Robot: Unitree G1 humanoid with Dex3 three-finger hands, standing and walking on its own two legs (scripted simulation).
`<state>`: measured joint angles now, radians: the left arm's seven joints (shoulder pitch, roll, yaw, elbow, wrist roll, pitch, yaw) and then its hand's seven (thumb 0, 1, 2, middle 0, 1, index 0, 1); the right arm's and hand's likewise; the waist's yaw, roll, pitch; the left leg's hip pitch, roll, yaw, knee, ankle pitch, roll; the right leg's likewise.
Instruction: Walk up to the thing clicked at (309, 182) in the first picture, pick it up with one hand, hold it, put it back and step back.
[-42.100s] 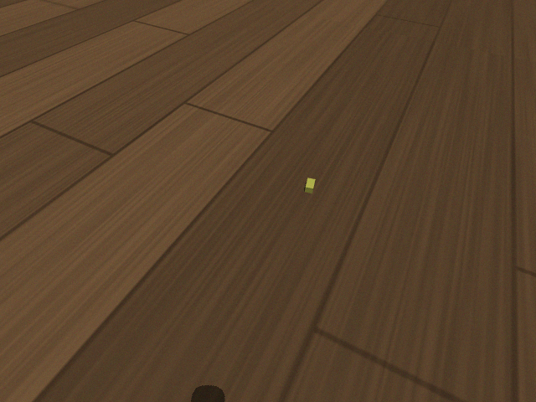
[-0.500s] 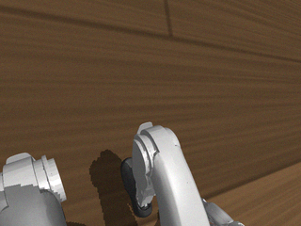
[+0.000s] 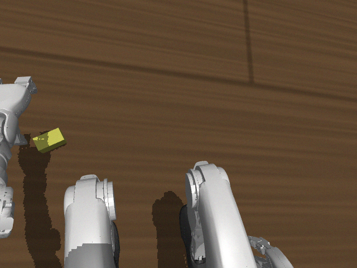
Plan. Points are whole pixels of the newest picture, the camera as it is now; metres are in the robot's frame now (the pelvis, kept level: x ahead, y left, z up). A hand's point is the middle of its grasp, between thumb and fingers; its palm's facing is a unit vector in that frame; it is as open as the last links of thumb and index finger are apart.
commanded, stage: withdraw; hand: left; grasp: from above
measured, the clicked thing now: (50, 140) +0.46 +0.31 -0.34
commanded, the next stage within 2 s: home in 0.32 s
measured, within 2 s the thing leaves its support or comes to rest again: neither
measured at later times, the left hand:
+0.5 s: hand (34, 126) +0.47 +0.30 -0.20, palm faces -0.39 -0.05 -0.92, open 12.9 cm
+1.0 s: hand out of the picture +0.35 +0.27 -0.01, palm faces -0.30 -0.60 -0.74, open 8.0 cm
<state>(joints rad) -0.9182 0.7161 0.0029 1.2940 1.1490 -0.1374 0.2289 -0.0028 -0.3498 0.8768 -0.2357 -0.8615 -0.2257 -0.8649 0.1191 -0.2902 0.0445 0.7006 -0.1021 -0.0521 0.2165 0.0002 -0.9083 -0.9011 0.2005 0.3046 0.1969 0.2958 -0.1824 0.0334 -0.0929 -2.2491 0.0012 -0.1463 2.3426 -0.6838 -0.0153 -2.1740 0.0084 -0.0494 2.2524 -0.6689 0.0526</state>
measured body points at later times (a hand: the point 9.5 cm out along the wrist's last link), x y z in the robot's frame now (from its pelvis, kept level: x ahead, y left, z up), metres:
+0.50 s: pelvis -0.01 +0.00 -0.04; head +0.24 +0.09 +0.34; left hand +0.48 +0.30 -0.15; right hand +0.03 -0.27 -0.12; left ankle +0.08 +0.13 -0.32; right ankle +0.10 -0.13 -0.32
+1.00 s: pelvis +0.00 +0.00 +0.11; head +0.18 +0.05 +0.52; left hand +0.36 +0.30 +0.04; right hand +0.17 -0.26 -0.01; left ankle +0.08 +0.13 -0.32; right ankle +0.10 -0.13 -0.32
